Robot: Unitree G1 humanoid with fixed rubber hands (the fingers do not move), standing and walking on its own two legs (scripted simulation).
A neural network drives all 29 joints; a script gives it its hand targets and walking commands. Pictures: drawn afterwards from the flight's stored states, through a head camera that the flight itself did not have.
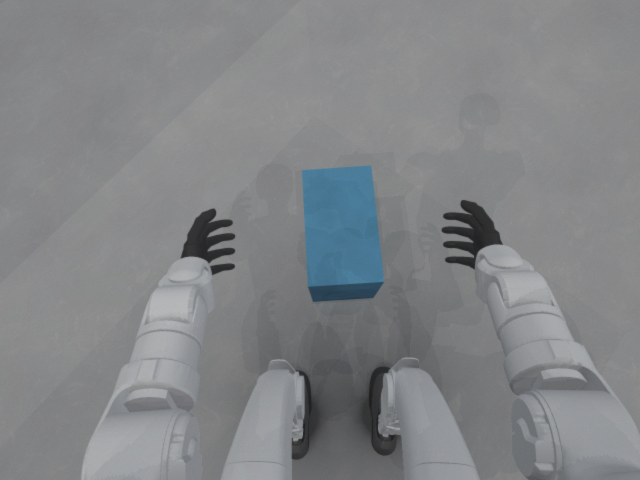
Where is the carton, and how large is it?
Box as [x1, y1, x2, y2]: [302, 165, 383, 301]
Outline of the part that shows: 370,165 302,170 308,287 313,301 373,297 383,282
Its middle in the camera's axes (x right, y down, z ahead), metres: +0.05 +0.01 +1.02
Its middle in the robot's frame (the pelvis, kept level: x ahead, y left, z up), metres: +0.55 +0.00 -0.56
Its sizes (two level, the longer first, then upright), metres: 0.287 0.169 0.238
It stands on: the floor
